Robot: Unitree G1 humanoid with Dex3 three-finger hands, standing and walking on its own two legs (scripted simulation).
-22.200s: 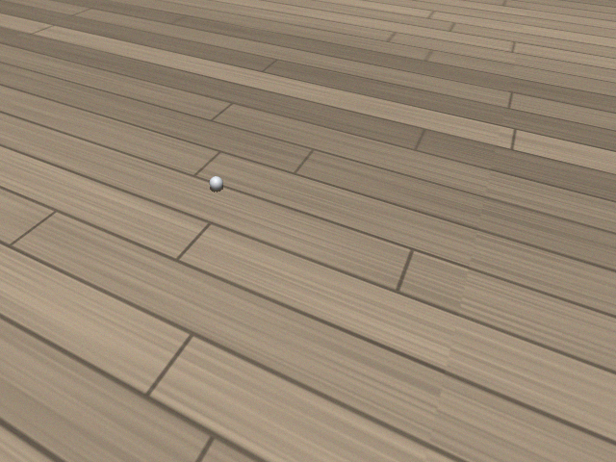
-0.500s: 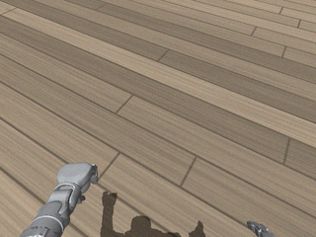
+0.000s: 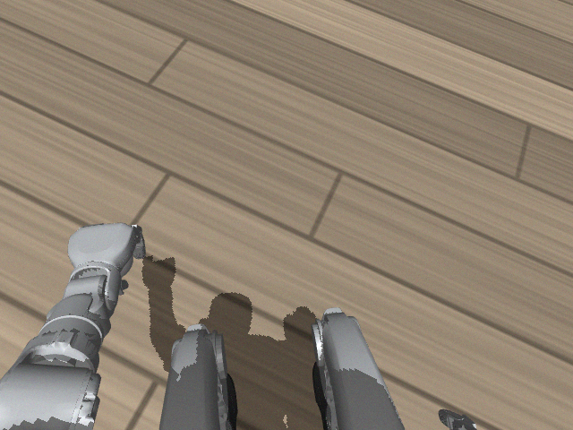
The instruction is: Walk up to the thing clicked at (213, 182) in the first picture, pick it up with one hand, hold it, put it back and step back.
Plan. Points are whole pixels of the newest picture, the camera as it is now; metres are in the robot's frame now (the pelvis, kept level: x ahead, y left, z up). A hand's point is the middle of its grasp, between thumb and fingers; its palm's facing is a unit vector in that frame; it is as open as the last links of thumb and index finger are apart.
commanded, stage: crouch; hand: left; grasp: from above
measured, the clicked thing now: (110, 259) +0.41 +0.25 -0.15
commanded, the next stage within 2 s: lower in 1.14 s
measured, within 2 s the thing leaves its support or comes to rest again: neither
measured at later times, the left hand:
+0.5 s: hand (139, 276) +0.42 +0.24 -0.29, palm faces -0.47 -0.02 -0.88, open 7.4 cm
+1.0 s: hand (149, 279) +0.42 +0.24 -0.35, palm faces -0.47 -0.03 -0.88, open 7.4 cm
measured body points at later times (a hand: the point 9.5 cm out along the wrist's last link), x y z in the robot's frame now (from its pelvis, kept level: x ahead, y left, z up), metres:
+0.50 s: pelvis +0.00 -0.01 -0.11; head +0.23 +0.03 +0.27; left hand +0.44 +0.24 -0.24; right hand +0.07 -0.29 -0.24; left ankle +0.08 +0.11 -0.50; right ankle +0.08 -0.15 -0.50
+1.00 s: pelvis -0.02 -0.01 -0.18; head +0.22 +0.02 +0.20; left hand +0.44 +0.24 -0.30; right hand +0.03 -0.29 -0.30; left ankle +0.08 +0.11 -0.50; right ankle +0.08 -0.15 -0.50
